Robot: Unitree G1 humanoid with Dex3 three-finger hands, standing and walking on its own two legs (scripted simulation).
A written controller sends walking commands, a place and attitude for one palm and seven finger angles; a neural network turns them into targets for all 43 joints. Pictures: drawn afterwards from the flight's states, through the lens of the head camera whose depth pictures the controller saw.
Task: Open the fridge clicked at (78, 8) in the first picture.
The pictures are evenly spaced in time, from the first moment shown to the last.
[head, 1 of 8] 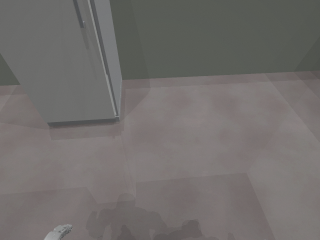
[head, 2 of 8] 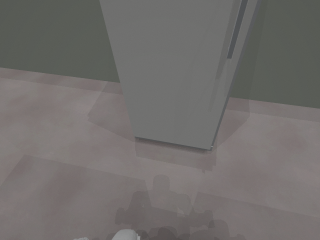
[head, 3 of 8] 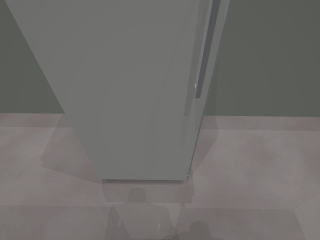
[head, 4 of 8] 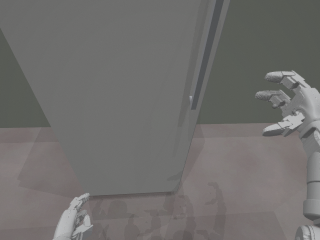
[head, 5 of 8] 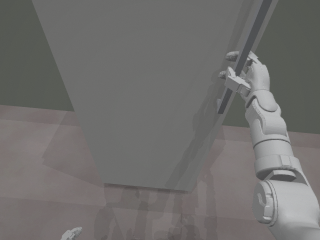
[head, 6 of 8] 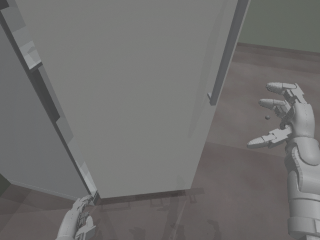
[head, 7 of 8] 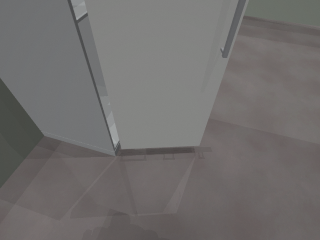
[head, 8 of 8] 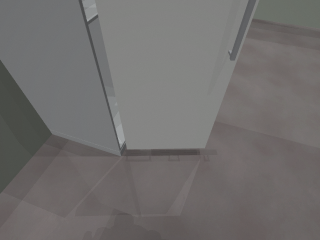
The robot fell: no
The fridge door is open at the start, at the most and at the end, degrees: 0 79 70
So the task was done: yes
